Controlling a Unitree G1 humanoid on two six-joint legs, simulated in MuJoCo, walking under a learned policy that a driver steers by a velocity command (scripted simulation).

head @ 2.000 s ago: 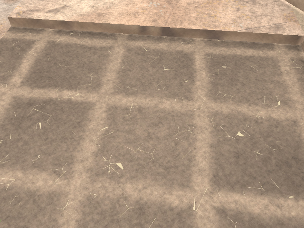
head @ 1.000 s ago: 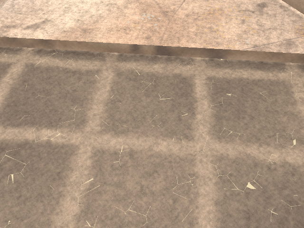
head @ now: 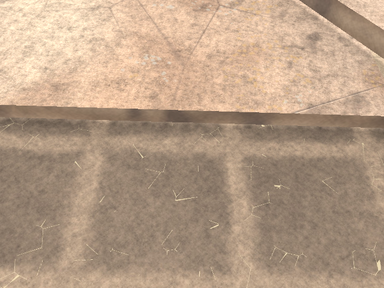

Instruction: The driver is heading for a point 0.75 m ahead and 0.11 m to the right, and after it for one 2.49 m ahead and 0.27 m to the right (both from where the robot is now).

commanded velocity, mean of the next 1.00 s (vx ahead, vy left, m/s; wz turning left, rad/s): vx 0.19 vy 0.00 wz -0.29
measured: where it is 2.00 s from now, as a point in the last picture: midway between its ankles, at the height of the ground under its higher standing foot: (251, 278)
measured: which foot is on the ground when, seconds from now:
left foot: down 0.00-0.26, up 0.28-0.80, down 0.82-1.00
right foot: up 0.00-0.24, down 0.26-0.82, up 0.84-1.00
